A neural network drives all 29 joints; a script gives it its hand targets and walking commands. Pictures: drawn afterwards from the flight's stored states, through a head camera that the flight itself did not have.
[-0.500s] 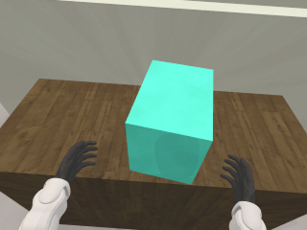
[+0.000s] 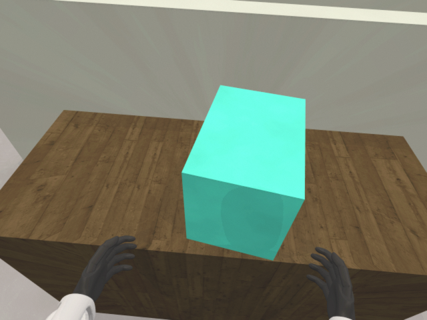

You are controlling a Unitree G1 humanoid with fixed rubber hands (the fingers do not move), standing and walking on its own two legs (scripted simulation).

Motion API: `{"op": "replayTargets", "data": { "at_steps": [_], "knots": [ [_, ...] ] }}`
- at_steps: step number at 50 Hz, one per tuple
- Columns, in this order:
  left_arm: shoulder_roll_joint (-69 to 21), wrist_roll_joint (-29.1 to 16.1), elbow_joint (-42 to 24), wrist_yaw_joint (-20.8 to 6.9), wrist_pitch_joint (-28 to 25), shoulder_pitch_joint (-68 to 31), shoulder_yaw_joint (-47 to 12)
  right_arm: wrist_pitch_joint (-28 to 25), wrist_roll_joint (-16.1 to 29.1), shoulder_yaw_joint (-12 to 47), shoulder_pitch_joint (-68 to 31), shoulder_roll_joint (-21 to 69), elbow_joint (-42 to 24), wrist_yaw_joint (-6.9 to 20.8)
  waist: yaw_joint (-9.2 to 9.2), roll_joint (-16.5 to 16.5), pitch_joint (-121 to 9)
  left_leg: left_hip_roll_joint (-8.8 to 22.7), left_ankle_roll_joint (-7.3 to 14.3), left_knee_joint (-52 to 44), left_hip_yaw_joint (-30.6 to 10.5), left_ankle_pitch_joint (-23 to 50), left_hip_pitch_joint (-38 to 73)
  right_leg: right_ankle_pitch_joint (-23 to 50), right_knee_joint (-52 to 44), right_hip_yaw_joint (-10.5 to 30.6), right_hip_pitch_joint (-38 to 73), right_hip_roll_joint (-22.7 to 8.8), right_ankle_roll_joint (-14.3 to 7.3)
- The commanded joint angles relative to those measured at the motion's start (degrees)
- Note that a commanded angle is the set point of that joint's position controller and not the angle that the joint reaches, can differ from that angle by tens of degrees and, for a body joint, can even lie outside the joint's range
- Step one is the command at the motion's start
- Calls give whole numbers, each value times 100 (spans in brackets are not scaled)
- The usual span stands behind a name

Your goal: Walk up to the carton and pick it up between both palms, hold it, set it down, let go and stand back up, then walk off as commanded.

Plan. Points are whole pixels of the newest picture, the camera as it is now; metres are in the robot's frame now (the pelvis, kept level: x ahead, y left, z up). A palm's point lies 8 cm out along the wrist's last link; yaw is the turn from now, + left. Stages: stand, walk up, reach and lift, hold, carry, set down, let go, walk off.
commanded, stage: set down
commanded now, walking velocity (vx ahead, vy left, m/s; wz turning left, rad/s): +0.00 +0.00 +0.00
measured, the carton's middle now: (245, 169) +0.46 -0.05 +0.02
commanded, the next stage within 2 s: let go in 1.02 s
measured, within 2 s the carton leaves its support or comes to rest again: neither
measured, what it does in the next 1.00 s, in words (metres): stands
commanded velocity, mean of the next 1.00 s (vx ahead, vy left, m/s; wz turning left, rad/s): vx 0.00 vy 0.00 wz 0.00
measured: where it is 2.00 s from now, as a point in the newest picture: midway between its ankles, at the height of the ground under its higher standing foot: outside the picture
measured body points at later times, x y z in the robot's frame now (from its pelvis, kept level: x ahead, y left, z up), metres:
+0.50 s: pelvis +0.00 -0.01 +0.00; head +0.00 +0.00 +0.45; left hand +0.18 +0.21 -0.03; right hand +0.18 -0.21 -0.04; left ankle -0.05 +0.11 -0.74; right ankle +0.04 -0.16 -0.74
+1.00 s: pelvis +0.00 -0.02 +0.00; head +0.01 -0.02 +0.45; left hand +0.17 +0.20 -0.07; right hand +0.17 -0.23 -0.08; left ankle -0.05 +0.11 -0.74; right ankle +0.04 -0.16 -0.74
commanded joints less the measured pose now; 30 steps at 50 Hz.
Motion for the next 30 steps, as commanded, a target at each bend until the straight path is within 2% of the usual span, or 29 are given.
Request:
{"op": "replayTargets", "data": {
  "at_steps": [1, 4, 5, 6, 7, 10, 12, 13, 14, 16, 17, 19, 20, 22, 23, 25, 26, 27, 28, 29, 30],
  "knots": [
    [418, 88, -594, -15, -172, -305, 252, -297, -64, -13, -94, -393, -641, 47, -59, 202, -458, -163, -403, -546, 44, 2240, -942, 707, -94, 66, 939, 356, -512],
    [486, 107, -809, 2, -211, -158, 287, -403, -54, 54, 21, -345, -777, 58, -8, 229, -589, -190, -414, -516, 118, 2447, -894, 849, -120, 90, 1053, 328, -475],
    [336, 219, -655, 30, -148, -183, 260, -381, -64, 1, -89, -411, -457, 124, 8, 333, -452, -165, -453, -559, 93, 2445, -825, 706, -156, 54, 998, 365, -526],
    [503, 112, -841, 17, -196, -281, 275, -439, -95, -7, -93, -404, -732, 94, 2, 194, -589, -211, -441, -533, 162, 2372, -844, 810, -177, 64, 1010, 340, -481],
    [420, 190, -673, 72, -125, -285, 239, -399, -109, -9, -147, -448, -502, 135, -12, 337, -425, -198, -447, -577, 119, 2267, -841, 659, -168, 26, 923, 355, -492],
    [400, 190, -526, 46, -82, -91, 262, -404, -129, 77, 22, -431, -520, 140, 44, 207, -437, -231, -408, -598, 230, 2271, -892, 812, -193, 56, 1034, 323, -441],
    [374, 262, -512, 89, -52, -190, 264, -426, -151, 19, -78, -466, -386, 201, 88, 265, -477, -205, -402, -636, 203, 2139, -926, 655, -192, 56, 1035, 313, -457],
    [297, 366, -356, 112, 17, -193, 259, -384, -243, -62, -118, -530, -97, 246, 49, 298, -390, -189, -434, -671, 173, 2142, -922, 547, -177, 0, 1027, 359, -479],
    [346, 316, -375, 118, -27, -239, 234, -421, -205, -66, -135, -517, -228, 240, 10, 277, -436, -201, -406, -665, 203, 2071, -945, 572, -186, 21, 1048, 337, -469],
    [236, 333, -18, 128, 91, -265, 188, -385, -256, -98, -249, -552, -8, 308, 51, 192, -363, -177, -389, -707, 224, 1926, -1015, 389, -207, 5, 1019, 345, -490],
    [310, 281, -257, 161, 42, -390, 195, -401, -240, -71, -272, -550, -205, 332, 73, 161, -538, -180, -361, -692, 256, 1877, -1129, 480, -175, 16, 1138, 317, -456],
    [300, 271, -125, 154, 13, -330, 216, -409, -291, -92, -145, -508, -79, 320, -31, 80, -521, -223, -318, -694, 270, 1844, -1114, 576, -181, 41, 1175, 285, -428],
    [266, 393, 23, 168, 84, -410, 236, -346, -319, -69, -283, -559, 151, 391, 72, 151, -416, -200, -332, -743, 252, 1786, -1140, 463, -162, -8, 1162, 297, -439],
    [179, 460, 195, 218, 183, -569, 177, -270, -369, -144, -365, -633, 380, 452, -16, 207, -313, -147, -353, -838, 256, 1492, -1257, 161, -191, 14, 1065, 302, -491],
    [249, 374, 139, 226, 150, -544, 194, -293, -337, -99, -420, -589, 174, 454, 58, 171, -428, -174, -302, -836, 297, 1455, -1346, 232, -171, -27, 1174, 292, -467],
    [185, 422, 206, 220, 192, -559, 190, -277, -344, -48, -310, -592, 261, 455, -11, 85, -356, -176, -312, -835, 319, 1486, -1340, 346, -194, 34, 1260, 286, -451],
    [105, 492, 335, 260, 240, -661, 206, -265, -421, -145, -504, -731, 467, 521, 15, 256, -384, -166, -367, -878, 293, 1458, -1342, 194, -167, -35, 1169, 322, -465],
    [96, 490, 414, 272, 276, -664, 134, -235, -362, -136, -595, -694, 545, 539, 7, 268, -298, -176, -371, -877, 305, 1462, -1333, 196, -164, -44, 1085, 339, -471],
    [23, 576, 531, 271, 334, -587, 217, -205, -445, -129, -523, -740, 754, 572, 33, 264, -232, -188, -369, -876, 313, 1501, -1360, 161, -176, -68, 1118, 345, -470],
    [13, 608, 520, 282, 355, -690, 125, -197, -425, -122, -537, -761, 684, 583, 5, 122, -259, -161, -368, -915, 332, 1409, -1338, 158, -187, -46, 1100, 354, -461],
    [37, 617, 584, 277, 358, -699, 236, -208, -455, -114, -562, -743, 667, 584, -32, 146, -204, -170, -357, -894, 323, 1453, -1425, 222, -183, -30, 1215, 340, -451]
  ]
}}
